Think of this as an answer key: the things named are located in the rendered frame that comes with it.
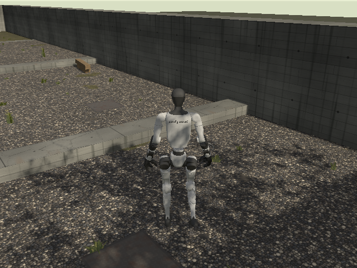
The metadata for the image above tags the left robot thigh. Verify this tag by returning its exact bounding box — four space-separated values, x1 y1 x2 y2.
159 155 172 194

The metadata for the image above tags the left robot hand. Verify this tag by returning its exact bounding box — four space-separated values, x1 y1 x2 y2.
144 159 157 173

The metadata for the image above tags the right robot forearm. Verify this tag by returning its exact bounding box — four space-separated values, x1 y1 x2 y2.
200 135 211 157

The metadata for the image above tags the right robot hand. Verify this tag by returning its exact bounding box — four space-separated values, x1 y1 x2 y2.
199 155 212 168

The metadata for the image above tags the robot right upper arm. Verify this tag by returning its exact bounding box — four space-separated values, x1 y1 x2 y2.
190 112 205 143

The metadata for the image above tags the humanoid robot head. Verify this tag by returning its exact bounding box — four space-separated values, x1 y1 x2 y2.
169 88 188 115

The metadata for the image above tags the left robot forearm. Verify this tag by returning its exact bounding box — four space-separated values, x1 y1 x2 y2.
146 136 157 161

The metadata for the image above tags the robot left upper arm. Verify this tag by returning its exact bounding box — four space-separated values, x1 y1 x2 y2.
152 112 167 144

